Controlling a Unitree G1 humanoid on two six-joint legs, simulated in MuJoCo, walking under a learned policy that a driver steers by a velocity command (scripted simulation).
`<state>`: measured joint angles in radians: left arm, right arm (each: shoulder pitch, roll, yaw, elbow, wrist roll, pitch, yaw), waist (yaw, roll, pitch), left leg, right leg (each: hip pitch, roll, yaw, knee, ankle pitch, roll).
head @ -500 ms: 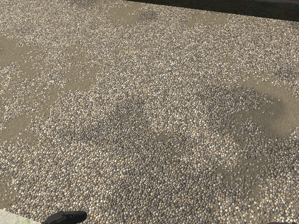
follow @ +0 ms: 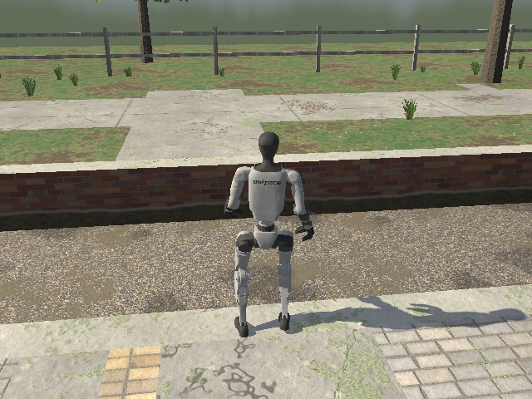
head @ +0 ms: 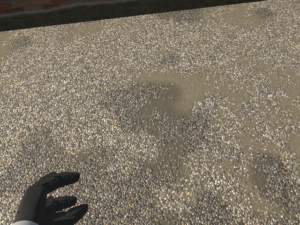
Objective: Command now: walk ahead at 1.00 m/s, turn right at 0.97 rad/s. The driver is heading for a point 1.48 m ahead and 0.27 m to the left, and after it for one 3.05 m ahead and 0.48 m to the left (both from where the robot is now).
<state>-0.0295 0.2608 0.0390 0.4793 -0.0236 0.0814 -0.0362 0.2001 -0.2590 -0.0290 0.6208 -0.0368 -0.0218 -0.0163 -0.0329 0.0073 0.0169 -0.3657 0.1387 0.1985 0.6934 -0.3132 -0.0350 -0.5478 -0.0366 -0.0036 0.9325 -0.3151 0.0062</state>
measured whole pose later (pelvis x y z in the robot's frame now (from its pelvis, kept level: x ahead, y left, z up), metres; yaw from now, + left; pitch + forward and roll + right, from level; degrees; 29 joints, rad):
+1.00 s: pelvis +0.02 -0.08 +0.02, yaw +5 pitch +1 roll +2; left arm 0.23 0.22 -0.02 0.64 0.00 0.03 -0.01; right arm 0.07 -0.29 -0.04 0.63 0.02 0.13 -0.05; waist 0.02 0.02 0.04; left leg -0.39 -0.05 -0.13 0.97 -0.49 -0.05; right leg -0.33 0.01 -0.03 0.48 -0.17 -0.07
